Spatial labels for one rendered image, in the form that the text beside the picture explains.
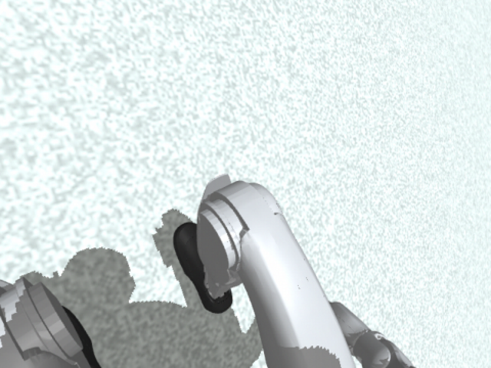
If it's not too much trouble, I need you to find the left robot foot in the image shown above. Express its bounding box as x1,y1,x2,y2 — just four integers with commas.
62,306,101,368

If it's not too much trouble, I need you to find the right robot hand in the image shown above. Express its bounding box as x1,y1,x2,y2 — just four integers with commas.
329,301,371,356

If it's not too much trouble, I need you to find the right robot foot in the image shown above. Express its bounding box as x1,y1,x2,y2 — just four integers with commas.
173,222,232,314

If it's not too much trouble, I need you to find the right robot arm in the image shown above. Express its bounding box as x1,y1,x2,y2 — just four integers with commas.
353,331,416,368

